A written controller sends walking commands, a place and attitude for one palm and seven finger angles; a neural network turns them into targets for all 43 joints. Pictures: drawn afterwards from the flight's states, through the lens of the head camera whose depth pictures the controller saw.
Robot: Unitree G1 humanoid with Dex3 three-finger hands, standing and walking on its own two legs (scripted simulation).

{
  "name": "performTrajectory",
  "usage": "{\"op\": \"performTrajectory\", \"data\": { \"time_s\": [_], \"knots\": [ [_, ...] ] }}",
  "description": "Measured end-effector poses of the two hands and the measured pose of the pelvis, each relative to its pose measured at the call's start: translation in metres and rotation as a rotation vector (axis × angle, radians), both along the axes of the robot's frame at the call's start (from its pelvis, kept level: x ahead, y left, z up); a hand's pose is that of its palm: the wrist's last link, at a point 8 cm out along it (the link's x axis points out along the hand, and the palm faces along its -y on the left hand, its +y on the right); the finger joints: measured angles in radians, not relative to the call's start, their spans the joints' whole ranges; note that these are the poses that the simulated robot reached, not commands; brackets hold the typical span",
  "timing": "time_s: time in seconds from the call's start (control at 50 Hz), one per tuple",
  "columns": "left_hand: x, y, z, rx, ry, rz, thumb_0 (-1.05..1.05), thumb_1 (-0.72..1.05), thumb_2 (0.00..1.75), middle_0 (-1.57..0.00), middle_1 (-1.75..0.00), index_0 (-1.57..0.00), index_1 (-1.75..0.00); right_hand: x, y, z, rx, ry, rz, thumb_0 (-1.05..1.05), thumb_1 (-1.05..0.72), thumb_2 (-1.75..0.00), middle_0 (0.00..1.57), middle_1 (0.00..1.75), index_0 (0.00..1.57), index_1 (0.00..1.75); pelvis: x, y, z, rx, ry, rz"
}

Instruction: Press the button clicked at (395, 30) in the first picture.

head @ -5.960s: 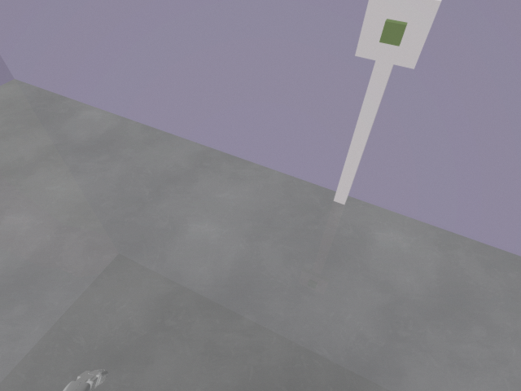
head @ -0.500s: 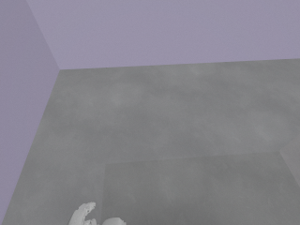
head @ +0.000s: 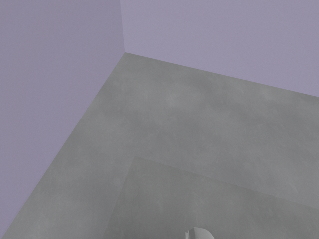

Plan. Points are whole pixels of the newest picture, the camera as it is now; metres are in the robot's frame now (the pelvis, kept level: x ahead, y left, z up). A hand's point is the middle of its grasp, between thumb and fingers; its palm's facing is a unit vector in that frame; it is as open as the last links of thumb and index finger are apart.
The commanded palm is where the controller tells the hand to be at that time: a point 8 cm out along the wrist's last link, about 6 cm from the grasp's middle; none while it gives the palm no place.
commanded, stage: turn to face it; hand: left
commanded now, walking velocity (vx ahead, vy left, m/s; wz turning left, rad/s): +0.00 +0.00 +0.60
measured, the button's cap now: out of the picture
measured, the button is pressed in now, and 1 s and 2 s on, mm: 0 0 0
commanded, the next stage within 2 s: none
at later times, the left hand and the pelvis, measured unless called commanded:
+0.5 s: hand out of the picture +0.02 +0.12 -0.14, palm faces +0.30 -0.91 -0.28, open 7.4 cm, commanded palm none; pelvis -0.01 -0.09 +0.00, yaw +19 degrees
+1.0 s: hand out of the picture -0.10 +0.18 -0.18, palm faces +0.61 -0.76 -0.24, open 7.4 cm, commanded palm none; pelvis -0.03 -0.04 +0.00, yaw +36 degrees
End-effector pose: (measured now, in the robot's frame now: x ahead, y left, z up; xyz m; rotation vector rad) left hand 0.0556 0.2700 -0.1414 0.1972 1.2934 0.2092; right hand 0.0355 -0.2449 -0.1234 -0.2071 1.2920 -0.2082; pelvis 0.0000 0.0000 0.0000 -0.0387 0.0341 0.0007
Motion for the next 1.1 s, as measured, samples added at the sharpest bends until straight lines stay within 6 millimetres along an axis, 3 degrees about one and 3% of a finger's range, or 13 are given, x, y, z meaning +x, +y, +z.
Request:
{"op": "performTrajectory", "data": {
  "time_s": [0.1,0.26,0.38,0.5,0.64,0.78,0.84,0.9,0.96,1.1],
  "knots": [
    [0.007,-0.011,0.007,0.013,-0.061,0.033,0.01,0.91,0.90,-0.19,-0.29,-0.19,-0.30,0.014,-0.013,-0.003,0.015,-0.015,0.044,0.00,-0.91,-0.90,0.21,0.30,0.20,0.30,-0.002,-0.013,0.000,0.012,-0.007,0.055],
    [0.021,-0.062,0.019,0.034,-0.209,0.059,0.00,0.91,0.90,-0.20,-0.29,-0.20,-0.30,0.037,-0.057,-0.029,0.053,-0.039,0.117,0.00,-0.91,-0.90,0.21,0.30,0.20,0.30,-0.010,-0.055,-0.013,0.052,-0.012,0.155],
    [-0.017,-0.094,0.035,0.053,-0.202,0.136,0.00,0.90,0.90,-0.20,-0.30,-0.20,-0.30,0.063,-0.081,-0.028,0.069,-0.037,0.198,0.00,-0.91,-0.90,0.20,0.30,0.20,0.30,-0.013,-0.077,-0.004,0.081,-0.028,0.246],
    [-0.062,-0.109,0.035,0.050,-0.138,0.238,0.00,0.90,0.90,-0.20,-0.30,-0.20,-0.30,0.080,-0.087,-0.023,0.070,-0.006,0.287,0.00,-0.91,-0.90,0.20,0.30,0.19,0.30,-0.012,-0.089,0.002,0.094,-0.024,0.332],
    [-0.127,-0.115,0.022,0.028,-0.039,0.383,0.00,0.90,0.90,-0.20,-0.30,-0.20,-0.30,0.109,-0.061,-0.022,0.051,0.033,0.425,0.00,-0.91,-0.90,0.20,0.30,0.19,0.29,-0.015,-0.085,0.000,0.081,-0.010,0.428],
    [-0.198,-0.101,-0.006,-0.015,0.058,0.529,0.00,0.90,0.90,-0.20,-0.30,-0.20,-0.30,0.155,0.007,-0.014,0.038,-0.075,0.596,0.01,-0.91,-0.90,0.20,0.30,0.19,0.29,-0.025,-0.061,-0.014,0.047,0.000,0.515],
    [-0.218,-0.090,-0.018,-0.029,0.088,0.579,0.00,0.90,0.90,-0.20,-0.30,-0.20,-0.30,0.167,0.035,-0.008,0.036,-0.138,0.650,0.00,-0.91,-0.90,0.20,0.30,0.19,0.30,-0.029,-0.051,-0.019,0.047,-0.001,0.546],
    [-0.218,-0.079,-0.014,-0.028,0.072,0.606,0.01,0.91,0.90,-0.20,-0.29,-0.20,-0.30,0.168,0.050,0.003,0.027,-0.159,0.681,0.00,-0.91,-0.90,0.20,0.30,0.20,0.30,-0.030,-0.045,-0.011,0.029,-0.010,0.575],
    [-0.206,-0.067,-0.006,-0.017,0.003,0.619,0.01,0.91,0.90,-0.20,-0.29,-0.20,-0.30,0.165,0.056,0.009,0.020,-0.150,0.701,0.00,-0.91,-0.90,0.20,0.30,0.20,0.30,-0.030,-0.041,-0.005,0.019,-0.018,0.611],
    [-0.168,-0.050,0.009,0.033,-0.139,0.628,0.00,0.91,0.90,-0.20,-0.29,-0.20,-0.30,0.158,0.051,0.005,0.029,-0.098,0.722,0.00,-0.91,-0.90,0.21,0.30,0.20,0.30,-0.024,-0.045,-0.001,0.030,-0.017,0.678]
  ]
}}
